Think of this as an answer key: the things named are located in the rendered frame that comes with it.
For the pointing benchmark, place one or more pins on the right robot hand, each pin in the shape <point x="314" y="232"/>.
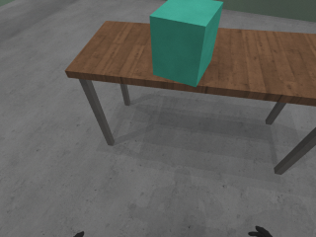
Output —
<point x="262" y="232"/>

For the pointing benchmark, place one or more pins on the table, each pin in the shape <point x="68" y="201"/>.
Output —
<point x="251" y="64"/>

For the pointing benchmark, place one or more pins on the carton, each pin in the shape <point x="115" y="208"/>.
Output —
<point x="183" y="34"/>

